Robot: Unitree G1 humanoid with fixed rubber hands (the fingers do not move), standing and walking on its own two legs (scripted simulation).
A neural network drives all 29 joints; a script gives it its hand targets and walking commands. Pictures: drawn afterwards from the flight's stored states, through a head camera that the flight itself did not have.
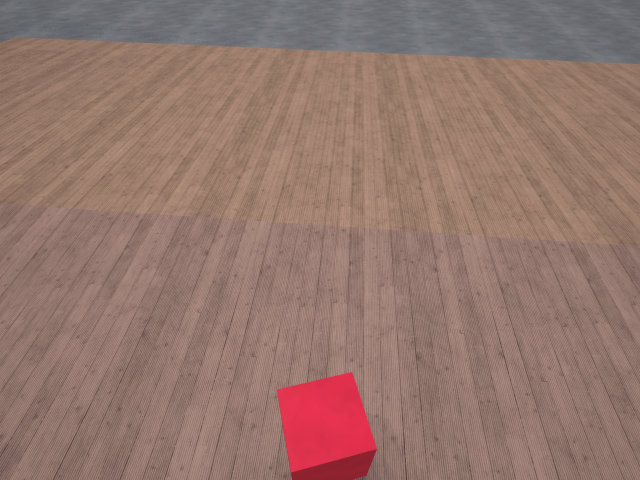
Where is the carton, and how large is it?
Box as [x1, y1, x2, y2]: [277, 372, 376, 479]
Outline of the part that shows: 351,372 277,389 292,479 352,479 366,475 376,448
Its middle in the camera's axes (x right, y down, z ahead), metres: +0.01 +0.53 +1.06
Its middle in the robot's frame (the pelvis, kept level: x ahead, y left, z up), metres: +0.41 -0.01 -0.66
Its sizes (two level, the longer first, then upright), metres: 0.210 0.200 0.250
